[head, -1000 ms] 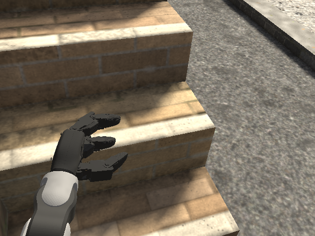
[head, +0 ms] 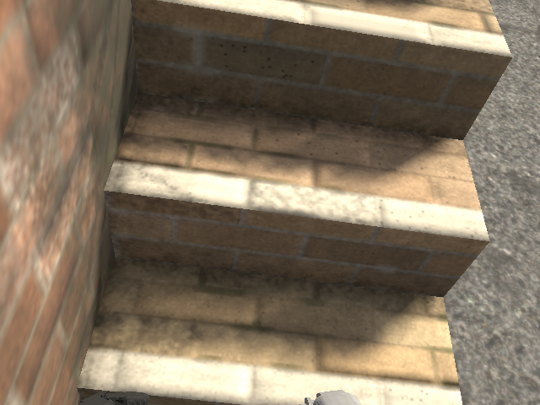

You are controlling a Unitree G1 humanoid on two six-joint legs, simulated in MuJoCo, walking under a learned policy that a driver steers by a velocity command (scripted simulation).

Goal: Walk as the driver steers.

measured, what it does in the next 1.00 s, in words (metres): climbs: right foot 0.19 m higher, then left foot 0.20 m higher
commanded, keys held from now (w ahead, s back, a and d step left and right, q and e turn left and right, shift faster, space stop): w+e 0.22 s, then w+q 0.10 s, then q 0.56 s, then no key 0.12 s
